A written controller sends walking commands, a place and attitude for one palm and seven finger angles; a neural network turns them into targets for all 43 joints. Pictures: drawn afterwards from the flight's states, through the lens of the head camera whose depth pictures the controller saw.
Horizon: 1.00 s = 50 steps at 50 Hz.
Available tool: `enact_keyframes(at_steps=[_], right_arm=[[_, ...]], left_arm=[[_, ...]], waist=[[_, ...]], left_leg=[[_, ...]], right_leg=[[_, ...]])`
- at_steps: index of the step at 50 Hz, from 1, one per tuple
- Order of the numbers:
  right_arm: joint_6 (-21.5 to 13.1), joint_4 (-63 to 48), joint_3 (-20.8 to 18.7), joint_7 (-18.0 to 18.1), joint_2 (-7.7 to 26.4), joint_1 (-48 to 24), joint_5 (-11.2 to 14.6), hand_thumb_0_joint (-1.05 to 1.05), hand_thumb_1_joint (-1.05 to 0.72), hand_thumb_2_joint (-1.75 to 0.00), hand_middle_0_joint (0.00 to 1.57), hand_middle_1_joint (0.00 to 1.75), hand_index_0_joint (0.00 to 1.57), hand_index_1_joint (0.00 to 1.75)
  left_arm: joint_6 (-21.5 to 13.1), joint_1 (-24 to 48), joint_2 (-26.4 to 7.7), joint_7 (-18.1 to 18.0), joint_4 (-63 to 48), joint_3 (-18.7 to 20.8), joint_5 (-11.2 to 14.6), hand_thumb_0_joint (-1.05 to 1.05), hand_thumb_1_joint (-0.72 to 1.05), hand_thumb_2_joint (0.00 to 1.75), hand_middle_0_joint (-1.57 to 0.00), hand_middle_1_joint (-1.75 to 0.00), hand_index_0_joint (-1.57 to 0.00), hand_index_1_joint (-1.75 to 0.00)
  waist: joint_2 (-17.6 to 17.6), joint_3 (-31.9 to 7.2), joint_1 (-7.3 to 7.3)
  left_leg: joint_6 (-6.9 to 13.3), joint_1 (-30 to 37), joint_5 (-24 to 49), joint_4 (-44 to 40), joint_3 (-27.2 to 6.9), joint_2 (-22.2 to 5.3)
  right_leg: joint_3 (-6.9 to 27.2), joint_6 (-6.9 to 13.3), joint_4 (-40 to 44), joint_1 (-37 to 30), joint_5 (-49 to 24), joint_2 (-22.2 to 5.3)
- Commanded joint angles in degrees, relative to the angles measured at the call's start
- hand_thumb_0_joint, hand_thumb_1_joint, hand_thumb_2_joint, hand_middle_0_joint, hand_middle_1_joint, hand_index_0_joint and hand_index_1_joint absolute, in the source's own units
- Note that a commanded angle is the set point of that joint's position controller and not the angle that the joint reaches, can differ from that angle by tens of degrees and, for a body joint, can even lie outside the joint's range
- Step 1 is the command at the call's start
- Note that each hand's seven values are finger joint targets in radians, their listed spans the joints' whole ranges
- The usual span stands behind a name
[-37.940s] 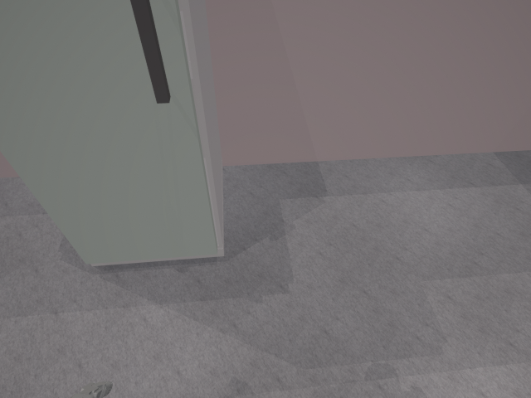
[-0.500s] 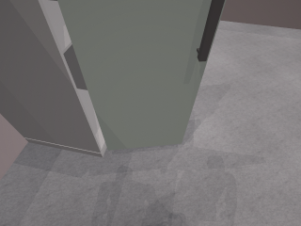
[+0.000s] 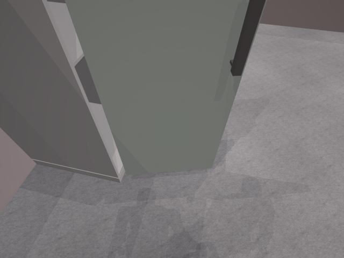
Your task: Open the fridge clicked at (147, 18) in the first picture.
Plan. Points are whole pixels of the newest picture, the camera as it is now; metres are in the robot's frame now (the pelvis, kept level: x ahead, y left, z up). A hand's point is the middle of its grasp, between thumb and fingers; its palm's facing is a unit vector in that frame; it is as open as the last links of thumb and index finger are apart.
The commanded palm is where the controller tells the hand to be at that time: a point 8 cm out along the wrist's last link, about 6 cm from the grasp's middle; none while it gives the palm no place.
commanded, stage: look to check the result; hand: right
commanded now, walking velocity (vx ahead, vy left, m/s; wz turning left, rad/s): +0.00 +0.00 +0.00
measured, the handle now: (246, 23) +0.67 -0.15 +0.21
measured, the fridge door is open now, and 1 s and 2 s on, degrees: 72 72 72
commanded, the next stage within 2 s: stand and wait in 0.38 s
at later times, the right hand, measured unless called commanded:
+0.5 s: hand out of the picture +0.03 -0.17 -0.18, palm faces -0.02 +0.98 -0.20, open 7.3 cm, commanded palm none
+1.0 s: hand out of the picture +0.03 -0.17 -0.18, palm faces -0.02 +0.98 -0.19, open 7.3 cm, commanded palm none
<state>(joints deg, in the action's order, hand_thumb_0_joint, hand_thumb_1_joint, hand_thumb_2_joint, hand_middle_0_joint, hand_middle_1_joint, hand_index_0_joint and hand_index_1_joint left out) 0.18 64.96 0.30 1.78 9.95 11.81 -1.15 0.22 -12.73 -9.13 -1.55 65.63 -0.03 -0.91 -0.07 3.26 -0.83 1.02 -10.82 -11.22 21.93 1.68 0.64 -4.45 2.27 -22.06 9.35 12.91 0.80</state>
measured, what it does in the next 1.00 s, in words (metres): stands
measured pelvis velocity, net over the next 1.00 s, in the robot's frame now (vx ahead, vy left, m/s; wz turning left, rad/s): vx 0.02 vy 0.00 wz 0.01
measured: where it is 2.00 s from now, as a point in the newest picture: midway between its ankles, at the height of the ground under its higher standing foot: outside the picture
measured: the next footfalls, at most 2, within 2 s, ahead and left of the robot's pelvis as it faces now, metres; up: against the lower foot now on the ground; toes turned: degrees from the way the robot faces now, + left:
none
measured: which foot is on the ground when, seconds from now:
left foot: down 0.00-1.00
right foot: down 0.00-1.00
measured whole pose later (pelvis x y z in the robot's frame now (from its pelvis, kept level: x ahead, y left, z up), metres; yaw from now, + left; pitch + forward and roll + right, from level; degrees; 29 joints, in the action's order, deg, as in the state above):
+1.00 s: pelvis +0.02 +0.00 +0.00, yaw +0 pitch +0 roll +0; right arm -0.1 65.3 0.3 2.0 9.4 13.4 -1.0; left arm -0.3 -14.2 -8.5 -2.1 66.9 -0.1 -0.7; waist -0.4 2.6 -0.8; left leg 1.0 -8.0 -12.4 20.7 1.3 0.9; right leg -4.7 2.1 -20.6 6.3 14.1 0.7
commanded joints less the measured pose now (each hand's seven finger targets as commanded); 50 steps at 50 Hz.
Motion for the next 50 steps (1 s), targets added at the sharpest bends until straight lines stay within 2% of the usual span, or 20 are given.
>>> enact_keyframes(at_steps=[1,3,6,12,18,20,24,27,28,30,32,38,41,50], right_arm=[[-1.1,-1.4,-0.7,0.6,5.7,3.1,0.2,0.00,-0.90,-0.90,0.20,0.30,0.20,0.30],[-1.2,-1.3,-0.8,0.7,5.9,3.7,0.1,0.00,-0.90,-0.90,0.20,0.30,0.20,0.30],[-1.1,-1.0,-0.7,0.7,5.3,3.8,0.2,0.00,-0.90,-0.90,0.20,0.30,0.20,0.30],[-1.0,-0.7,-0.6,0.7,5.0,4.3,0.2,0.00,-0.90,-0.90,0.20,0.30,0.20,0.30],[-1.2,-0.8,-0.8,0.8,5.2,5.0,0.1,0.00,-0.90,-0.90,0.20,0.30,0.20,0.30],[-1.2,-0.7,-0.8,0.8,5.1,4.6,0.2,0.00,-0.90,-0.90,0.20,0.30,0.20,0.30],[-1.1,-0.8,-0.7,0.8,4.9,4.6,0.2,0.00,-0.90,-0.90,0.20,0.30,0.20,0.30],[-1.2,-0.8,-0.7,0.7,5.0,4.7,0.3,0.00,-0.90,-0.90,0.20,0.30,0.20,0.30],[-1.3,-0.9,-0.8,0.8,5.4,4.9,0.2,0.00,-0.90,-0.90,0.20,0.30,0.20,0.30],[-1.2,-1.0,-0.8,0.8,5.2,4.4,0.3,0.00,-0.90,-0.90,0.20,0.30,0.20,0.30],[-1.3,-1.1,-0.7,0.8,5.2,4.6,0.3,0.00,-0.90,-0.90,0.20,0.30,0.20,0.30],[-1.4,-1.2,-0.8,0.8,5.6,4.9,0.3,0.00,-0.90,-0.90,0.20,0.30,0.20,0.30],[-1.3,-1.2,-0.8,0.8,5.2,4.5,0.3,0.00,-0.90,-0.90,0.20,0.30,0.20,0.30],[-1.2,-1.0,-0.8,0.7,5.2,4.9,0.3,0.00,-0.90,-0.90,0.20,0.30,0.20,0.30]], left_arm=[[-0.5,-3.4,-6.2,-0.8,-1.2,0.8,-0.2,0.00,0.90,0.90,-0.20,-0.30,-0.20,-0.30],[-0.6,-3.6,-6.2,-0.8,-1.2,1.0,0.0,0.00,0.90,0.90,-0.20,-0.30,-0.20,-0.30],[-0.6,-3.8,-5.8,-1.0,-0.7,0.8,-0.1,0.00,0.90,0.90,-0.20,-0.30,-0.20,-0.30],[-0.5,-4.0,-5.5,-1.0,-0.3,0.8,-0.1,0.00,0.90,0.90,-0.20,-0.30,-0.20,-0.30],[-0.8,-4.6,-5.5,-1.2,-0.4,0.9,0.0,0.00,0.90,0.90,-0.20,-0.30,-0.20,-0.30],[-0.8,-4.5,-5.2,-1.2,-0.1,0.8,0.0,0.00,0.90,0.90,-0.20,-0.30,-0.20,-0.30],[-0.7,-4.4,-5.2,-1.2,-0.1,0.8,-0.1,0.00,0.90,0.90,-0.20,-0.30,-0.20,-0.30],[-0.8,-4.3,-5.3,-1.2,-0.1,0.8,-0.1,0.00,0.90,0.90,-0.20,-0.30,-0.20,-0.30],[-0.8,-4.7,-5.5,-1.2,-0.2,0.9,0.0,0.00,0.90,0.90,-0.20,-0.30,-0.20,-0.30],[-0.7,-4.5,-5.1,-1.2,0.1,0.8,0.0,0.00,0.90,0.90,-0.20,-0.30,-0.20,-0.30],[-0.8,-4.6,-5.4,-1.2,0.0,0.8,-0.1,0.00,0.90,0.90,-0.20,-0.30,-0.20,-0.30],[-0.8,-4.9,-5.6,-1.2,-0.1,0.8,0.1,0.00,0.90,0.90,-0.20,-0.30,-0.20,-0.30],[-0.9,-5.0,-5.4,-1.2,0.1,0.8,-0.1,0.00,0.90,0.90,-0.20,-0.30,-0.20,-0.30],[-0.9,-5.2,-5.4,-1.2,0.1,0.8,0.0,0.00,0.90,0.90,-0.20,-0.30,-0.20,-0.30]], waist=[[0.2,-2.9,0.04],[-0.4,-3.5,0.05],[-0.3,-2.4,0.03],[0.6,-0.4,0.05],[0.5,-3.0,0.07],[0.8,-2.3,0.05],[0.1,-0.3,0.08],[0.0,-0.5,0.12],[-0.2,-1.7,0.14],[-0.4,-0.6,0.09],[0.3,-0.9,0.02],[-0.6,-1.5,0.09],[0.8,-0.7,0.06],[0.1,-0.4,0.10]], left_leg=[[1.2,0.9,7.8,-3.3,-5.8,-6.4],[1.3,1.1,9.5,-3.1,-5.8,-6.5],[1.3,1.1,9.8,-3.0,-5.7,-6.6],[1.3,0.1,7.2,-3.7,-6.0,-6.2],[1.4,1.8,12.2,-2.7,-5.8,-6.5],[1.3,1.8,12.3,-2.7,-5.6,-6.6],[1.3,0.9,10.3,-3.3,-5.6,-6.5],[1.3,1.3,11.6,-3.2,-5.8,-6.5],[1.3,1.8,12.5,-3.1,-5.8,-6.5],[1.3,1.7,11.5,-3.5,-5.8,-6.6],[1.3,1.7,11.0,-3.6,-5.9,-6.6],[1.3,2.1,12.1,-3.7,-6.0,-6.6],[1.3,2.0,11.6,-3.5,-5.8,-6.5],[1.2,1.5,9.8,-3.9,-5.6,-6.6]], right_leg=[[6.6,0.1,3.7,-1.5,-9.7,-7.7],[6.4,0.1,3.1,-2.5,-10.9,-7.7],[6.4,0.1,3.5,-2.2,-11.0,-7.7],[6.3,0.1,4.2,-1.4,-8.7,-7.7],[5.9,0.1,3.1,-3.1,-13.3,-7.8],[5.9,0.0,3.3,-2.9,-13.2,-7.8],[5.9,-0.1,3.8,-2.2,-11.4,-7.9],[6.0,0.1,3.9,-2.7,-12.6,-7.9],[6.0,0.1,3.5,-3.2,-13.4,-7.9],[6.0,-0.1,4.1,-2.5,-11.8,-7.8],[5.8,-0.1,4.1,-2.7,-11.5,-7.8],[6.1,0.0,4.0,-3.3,-12.5,-7.7],[6.0,-0.1,4.4,-2.9,-12.7,-7.8],[6.0,0.1,4.6,-3.1,-11.6,-7.9]])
